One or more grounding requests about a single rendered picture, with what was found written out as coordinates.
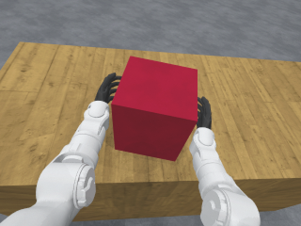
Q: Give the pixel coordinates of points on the left robot forearm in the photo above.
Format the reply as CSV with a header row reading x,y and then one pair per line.
x,y
88,139

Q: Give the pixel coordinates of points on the right robot forearm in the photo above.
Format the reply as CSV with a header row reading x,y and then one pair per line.
x,y
208,167

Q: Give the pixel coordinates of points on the robot left hand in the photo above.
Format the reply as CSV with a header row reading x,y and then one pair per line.
x,y
105,90

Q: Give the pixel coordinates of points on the robot right hand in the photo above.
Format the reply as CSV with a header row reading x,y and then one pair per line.
x,y
205,114

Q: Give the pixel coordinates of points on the pedestal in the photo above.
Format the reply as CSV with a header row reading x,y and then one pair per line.
x,y
46,88

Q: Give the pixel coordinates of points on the carton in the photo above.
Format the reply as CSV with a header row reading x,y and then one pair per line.
x,y
155,108

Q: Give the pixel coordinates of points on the robot right upper arm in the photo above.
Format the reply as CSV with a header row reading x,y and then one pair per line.
x,y
224,208

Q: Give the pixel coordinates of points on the robot left upper arm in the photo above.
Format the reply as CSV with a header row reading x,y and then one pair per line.
x,y
63,189

